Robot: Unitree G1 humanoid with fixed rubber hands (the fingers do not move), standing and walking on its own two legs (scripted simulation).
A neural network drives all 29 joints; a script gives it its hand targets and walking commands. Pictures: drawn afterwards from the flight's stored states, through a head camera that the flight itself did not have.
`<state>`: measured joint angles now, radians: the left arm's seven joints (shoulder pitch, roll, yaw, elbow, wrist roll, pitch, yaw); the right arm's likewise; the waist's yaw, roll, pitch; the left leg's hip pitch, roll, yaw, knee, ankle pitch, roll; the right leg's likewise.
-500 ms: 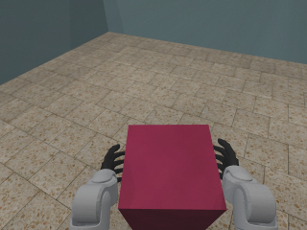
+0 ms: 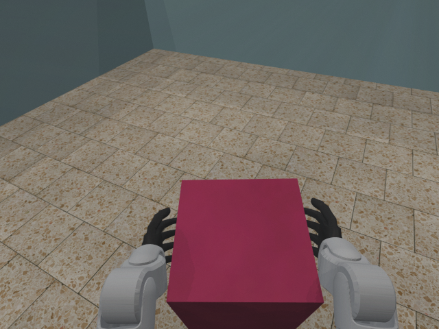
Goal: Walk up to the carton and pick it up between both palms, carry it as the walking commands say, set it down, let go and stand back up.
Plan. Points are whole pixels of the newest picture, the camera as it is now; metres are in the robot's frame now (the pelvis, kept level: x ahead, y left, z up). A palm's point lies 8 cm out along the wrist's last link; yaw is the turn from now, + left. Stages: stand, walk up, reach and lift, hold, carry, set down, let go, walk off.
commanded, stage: carry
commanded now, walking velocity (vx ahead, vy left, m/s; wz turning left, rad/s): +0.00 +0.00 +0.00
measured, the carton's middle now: (239, 263) +0.25 -0.01 +0.03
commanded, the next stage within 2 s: none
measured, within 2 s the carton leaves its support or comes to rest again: neither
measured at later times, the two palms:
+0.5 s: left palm (144, 248) +0.25 +0.15 +0.09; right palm (314, 240) +0.26 -0.12 +0.10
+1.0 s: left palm (137, 251) +0.24 +0.16 +0.08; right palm (307, 242) +0.26 -0.11 +0.09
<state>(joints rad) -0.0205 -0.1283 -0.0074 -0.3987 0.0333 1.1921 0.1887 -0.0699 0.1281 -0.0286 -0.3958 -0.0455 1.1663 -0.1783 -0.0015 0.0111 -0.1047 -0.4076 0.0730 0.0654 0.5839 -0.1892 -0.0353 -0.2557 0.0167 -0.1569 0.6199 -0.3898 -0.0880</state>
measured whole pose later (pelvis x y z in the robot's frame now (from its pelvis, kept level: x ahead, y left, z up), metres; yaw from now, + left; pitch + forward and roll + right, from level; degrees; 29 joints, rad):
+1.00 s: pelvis +0.00 +0.03 +0.01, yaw +0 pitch +1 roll +0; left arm -0.06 -0.13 0.00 -0.33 0.05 1.16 0.19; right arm -0.10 0.13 -0.05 -0.32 -0.06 1.12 -0.15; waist 0.01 0.00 -0.08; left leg -0.39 0.06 0.09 0.55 -0.17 0.01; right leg -0.24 -0.01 -0.15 0.56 -0.35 -0.04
